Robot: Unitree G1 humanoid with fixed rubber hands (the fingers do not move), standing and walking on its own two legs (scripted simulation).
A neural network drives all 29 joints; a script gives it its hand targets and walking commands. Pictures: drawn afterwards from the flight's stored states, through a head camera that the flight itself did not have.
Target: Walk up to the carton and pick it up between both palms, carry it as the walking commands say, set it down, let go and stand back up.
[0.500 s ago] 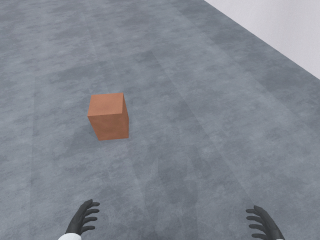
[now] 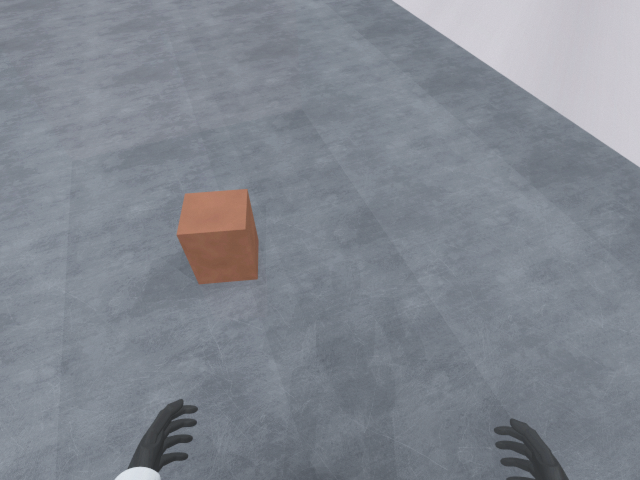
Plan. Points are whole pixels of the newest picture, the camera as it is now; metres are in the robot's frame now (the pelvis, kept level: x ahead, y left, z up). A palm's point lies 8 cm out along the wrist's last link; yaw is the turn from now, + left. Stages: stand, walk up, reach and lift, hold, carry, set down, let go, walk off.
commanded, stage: stand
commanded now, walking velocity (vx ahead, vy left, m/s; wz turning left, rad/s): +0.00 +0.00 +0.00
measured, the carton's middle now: (222, 237) +1.00 +0.40 -0.61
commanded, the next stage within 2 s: walk up in 0.16 s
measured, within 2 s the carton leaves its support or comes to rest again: neither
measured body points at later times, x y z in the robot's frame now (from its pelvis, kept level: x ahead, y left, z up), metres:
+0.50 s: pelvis +0.01 +0.01 +0.00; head +0.00 +0.01 +0.45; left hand +0.12 +0.28 -0.09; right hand +0.13 -0.27 -0.10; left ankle +0.03 +0.13 -0.69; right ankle +0.02 -0.12 -0.72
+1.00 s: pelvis +0.10 +0.08 +0.00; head +0.12 +0.10 +0.45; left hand +0.20 +0.39 -0.09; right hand +0.17 -0.22 -0.09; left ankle +0.13 +0.17 -0.72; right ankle +0.18 -0.06 -0.70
